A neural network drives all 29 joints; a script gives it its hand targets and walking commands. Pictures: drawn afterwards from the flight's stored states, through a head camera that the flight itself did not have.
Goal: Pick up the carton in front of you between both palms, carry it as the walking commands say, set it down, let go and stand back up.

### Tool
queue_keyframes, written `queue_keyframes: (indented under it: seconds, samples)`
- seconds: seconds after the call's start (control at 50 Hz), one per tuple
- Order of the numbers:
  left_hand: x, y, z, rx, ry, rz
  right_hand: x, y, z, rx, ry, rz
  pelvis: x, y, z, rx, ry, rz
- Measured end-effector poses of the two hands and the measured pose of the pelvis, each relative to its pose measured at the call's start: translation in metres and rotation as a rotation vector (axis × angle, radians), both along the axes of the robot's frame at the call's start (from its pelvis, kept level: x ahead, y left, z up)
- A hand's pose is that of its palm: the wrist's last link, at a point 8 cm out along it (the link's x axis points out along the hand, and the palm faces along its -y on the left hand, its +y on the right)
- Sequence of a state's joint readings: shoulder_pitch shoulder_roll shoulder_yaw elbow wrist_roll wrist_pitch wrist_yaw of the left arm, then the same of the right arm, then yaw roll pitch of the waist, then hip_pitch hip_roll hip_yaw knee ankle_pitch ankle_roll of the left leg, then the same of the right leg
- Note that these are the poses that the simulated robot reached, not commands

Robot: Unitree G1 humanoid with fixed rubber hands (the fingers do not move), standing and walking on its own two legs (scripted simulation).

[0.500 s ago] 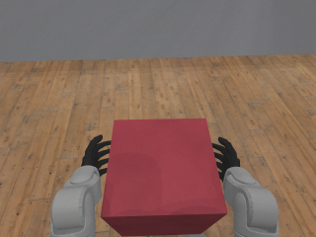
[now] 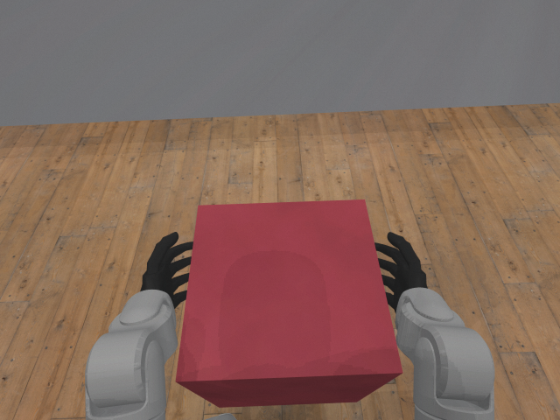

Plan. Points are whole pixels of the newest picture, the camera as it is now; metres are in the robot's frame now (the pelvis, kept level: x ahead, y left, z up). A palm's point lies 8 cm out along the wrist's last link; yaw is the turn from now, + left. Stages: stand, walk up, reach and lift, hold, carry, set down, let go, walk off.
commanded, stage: carry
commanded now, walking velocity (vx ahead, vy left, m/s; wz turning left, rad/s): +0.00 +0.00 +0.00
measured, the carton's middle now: (285, 313) +0.26 +0.00 +0.01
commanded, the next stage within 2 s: none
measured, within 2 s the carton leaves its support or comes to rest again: neither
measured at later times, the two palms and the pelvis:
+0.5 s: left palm (176, 213) +0.38 +0.16 +0.08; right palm (385, 220) +0.36 -0.14 +0.08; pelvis +0.12 +0.02 -0.02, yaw -4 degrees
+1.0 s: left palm (177, 242) +0.34 +0.15 +0.07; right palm (394, 252) +0.32 -0.15 +0.07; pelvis +0.09 +0.02 -0.02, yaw -4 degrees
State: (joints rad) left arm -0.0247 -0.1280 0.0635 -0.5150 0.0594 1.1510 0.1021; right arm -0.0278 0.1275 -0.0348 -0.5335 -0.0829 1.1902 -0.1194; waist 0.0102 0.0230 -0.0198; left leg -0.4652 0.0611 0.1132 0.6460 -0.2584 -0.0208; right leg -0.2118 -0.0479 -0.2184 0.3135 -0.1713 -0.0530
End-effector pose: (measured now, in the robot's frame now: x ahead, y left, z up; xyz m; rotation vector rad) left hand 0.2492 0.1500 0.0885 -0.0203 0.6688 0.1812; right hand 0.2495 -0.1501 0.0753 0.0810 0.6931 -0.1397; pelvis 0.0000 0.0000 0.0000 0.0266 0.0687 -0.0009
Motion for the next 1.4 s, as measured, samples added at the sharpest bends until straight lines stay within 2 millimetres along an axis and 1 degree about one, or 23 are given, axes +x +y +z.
queue_keyframes:
  seconds: [0.06,0.1,0.14,0.2,0.3,0.36,0.42,0.5,0.6,0.7,0.88,0.98,1.06,1.22,1.4]
  samples:
    - [0.029,0.003,0.006,-0.013,-0.047,-0.022,0.023,0.002,0.010,-0.013,-0.047,-0.022,0.029,0.007,-0.004,-0.017,-0.014,-0.009]
    - [0.048,0.007,0.007,-0.025,-0.082,-0.036,0.039,0.007,0.015,-0.026,-0.081,-0.035,0.050,0.012,-0.011,-0.036,-0.027,-0.016]
    - [0.066,0.011,0.004,-0.051,-0.084,-0.034,0.055,0.011,0.018,-0.054,-0.083,-0.031,0.068,0.015,-0.014,-0.019,-0.029,-0.019]
    - [0.087,0.014,-0.003,-0.064,-0.051,-0.031,0.077,0.014,0.016,-0.068,-0.050,-0.029,0.088,0.018,-0.015,-0.004,-0.020,-0.032]
    - [0.113,0.014,-0.010,-0.055,-0.013,-0.047,0.099,0.014,0.006,-0.056,-0.013,-0.046,0.108,0.022,-0.017,-0.009,0.000,-0.046]
    - [0.123,0.012,-0.011,-0.050,-0.015,-0.058,0.106,0.012,0.004,-0.050,-0.015,-0.058,0.115,0.023,-0.017,-0.012,0.008,-0.052]
    - [0.129,0.009,-0.009,-0.045,-0.020,-0.068,0.109,0.010,0.004,-0.045,-0.021,-0.067,0.119,0.023,-0.016,-0.014,0.012,-0.056]
    - [0.132,0.006,-0.008,-0.040,-0.025,-0.075,0.109,0.006,0.004,-0.040,-0.025,-0.075,0.121,0.022,-0.016,-0.016,0.011,-0.060]
    - [0.129,0.004,-0.009,-0.038,-0.031,-0.078,0.106,0.004,0.002,-0.039,-0.031,-0.076,0.120,0.020,-0.019,-0.016,0.006,-0.063]
    - [0.120,0.002,-0.011,-0.037,-0.026,-0.076,0.097,0.003,0.000,-0.038,-0.026,-0.075,0.113,0.019,-0.021,-0.014,-0.005,-0.063]
    - [0.100,0.001,-0.010,-0.033,-0.021,-0.077,0.077,0.002,0.000,-0.040,-0.021,-0.072,0.098,0.017,-0.019,-0.018,-0.026,-0.062]
    - [0.090,0.000,-0.018,-0.022,0.007,-0.083,0.067,0.001,-0.008,-0.048,0.007,-0.066,0.088,0.016,-0.018,-0.020,-0.034,-0.061]
    - [0.085,-0.001,-0.026,-0.012,0.023,-0.088,0.063,0.000,-0.015,-0.058,0.024,-0.058,0.079,0.015,-0.017,-0.023,-0.039,-0.061]
    - [0.082,-0.003,-0.037,-0.004,0.019,-0.111,0.059,-0.001,-0.027,-0.071,0.019,-0.034,0.065,0.014,-0.017,-0.027,-0.040,-0.061]
    - [0.083,-0.005,-0.060,0.021,0.028,-0.131,0.060,-0.003,-0.048,-0.096,0.029,-0.012,0.055,0.013,-0.017,-0.030,-0.043,-0.062]
